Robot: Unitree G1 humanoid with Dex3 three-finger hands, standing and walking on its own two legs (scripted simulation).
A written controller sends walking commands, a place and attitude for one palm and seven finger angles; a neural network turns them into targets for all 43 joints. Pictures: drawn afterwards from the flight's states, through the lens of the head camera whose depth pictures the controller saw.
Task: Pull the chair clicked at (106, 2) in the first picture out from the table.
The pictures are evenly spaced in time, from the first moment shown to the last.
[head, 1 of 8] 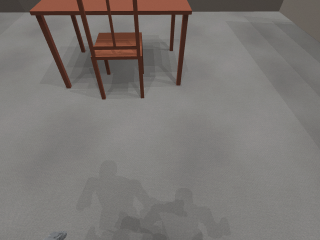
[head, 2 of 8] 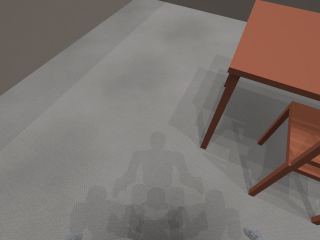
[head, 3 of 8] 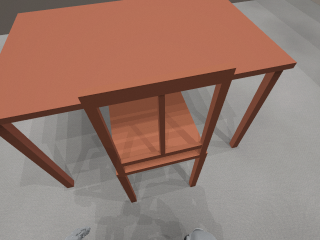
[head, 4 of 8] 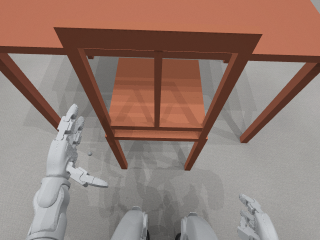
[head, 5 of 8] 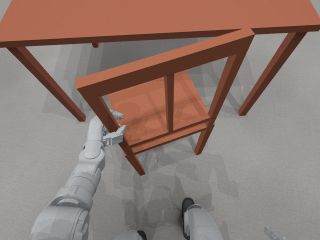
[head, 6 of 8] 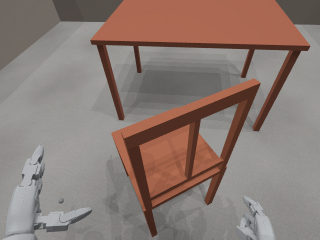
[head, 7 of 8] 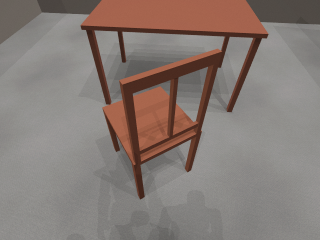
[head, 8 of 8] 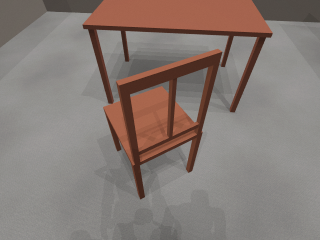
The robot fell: no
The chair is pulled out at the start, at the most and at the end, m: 0.00 0.58 0.58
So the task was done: yes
